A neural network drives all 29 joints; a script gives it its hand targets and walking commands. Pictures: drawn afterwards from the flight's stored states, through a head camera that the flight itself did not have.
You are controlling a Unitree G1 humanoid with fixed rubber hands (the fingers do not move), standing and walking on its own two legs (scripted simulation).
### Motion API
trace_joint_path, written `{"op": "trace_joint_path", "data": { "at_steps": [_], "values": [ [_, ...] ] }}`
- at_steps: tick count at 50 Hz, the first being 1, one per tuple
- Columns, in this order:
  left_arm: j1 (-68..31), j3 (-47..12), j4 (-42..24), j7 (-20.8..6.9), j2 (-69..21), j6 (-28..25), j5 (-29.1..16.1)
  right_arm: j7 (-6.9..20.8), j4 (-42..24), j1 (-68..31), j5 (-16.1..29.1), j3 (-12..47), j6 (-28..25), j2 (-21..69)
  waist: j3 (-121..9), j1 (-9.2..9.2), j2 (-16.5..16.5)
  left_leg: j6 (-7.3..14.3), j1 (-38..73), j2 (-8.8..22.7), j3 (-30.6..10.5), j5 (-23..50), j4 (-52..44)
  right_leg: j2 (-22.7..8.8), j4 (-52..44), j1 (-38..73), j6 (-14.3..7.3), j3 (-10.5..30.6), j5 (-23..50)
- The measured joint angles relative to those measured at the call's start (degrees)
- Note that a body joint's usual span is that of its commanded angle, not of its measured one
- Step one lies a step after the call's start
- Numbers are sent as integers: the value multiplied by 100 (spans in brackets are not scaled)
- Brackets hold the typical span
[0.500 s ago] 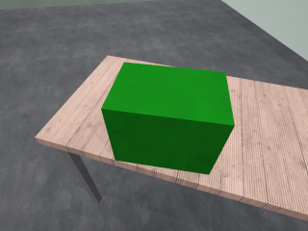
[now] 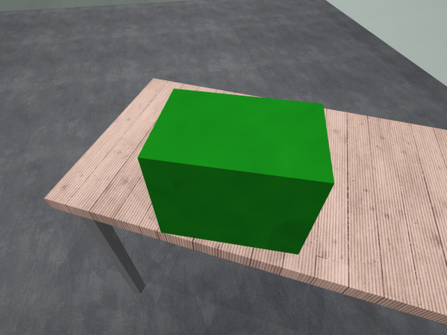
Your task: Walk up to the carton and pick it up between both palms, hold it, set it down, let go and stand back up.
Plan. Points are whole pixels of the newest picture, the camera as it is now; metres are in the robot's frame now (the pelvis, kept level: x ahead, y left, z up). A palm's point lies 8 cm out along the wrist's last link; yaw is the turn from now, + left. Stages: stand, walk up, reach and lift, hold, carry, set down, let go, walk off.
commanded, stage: stand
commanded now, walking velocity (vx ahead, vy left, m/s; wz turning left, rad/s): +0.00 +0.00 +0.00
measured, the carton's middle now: (236, 172) +0.42 -0.01 +0.06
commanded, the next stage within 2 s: none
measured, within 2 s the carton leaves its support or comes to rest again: neither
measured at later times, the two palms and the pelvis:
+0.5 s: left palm out of the picture -0.05 +0.21 -0.15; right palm out of the picture -0.02 -0.20 -0.15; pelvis +0.00 +0.00 +0.00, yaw +0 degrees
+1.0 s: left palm out of the picture -0.04 +0.22 -0.15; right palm out of the picture -0.01 -0.19 -0.15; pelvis +0.00 +0.01 +0.00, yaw +0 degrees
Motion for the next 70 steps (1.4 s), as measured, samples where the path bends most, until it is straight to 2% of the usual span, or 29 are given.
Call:
{"op": "trace_joint_path", "data": {
  "at_steps": [24, 70],
  "values": [
    [1, -23, -77, -15, 56, -6, -8, 18, -24, 1, -1, 26, 0, -5, 24, 2, -18, 1, -12, 43, 75, 29, -20, -4, -64, 22, 4, -47, 35],
    [-29, -15, -86, -13, 77, 11, -14, 45, -214, 34, -17, -21, -64, -30, 31, -14, -53, 204, -50, -88, 277, 6, 53, -238, 57, -10, 217, -66, -23]
  ]
}}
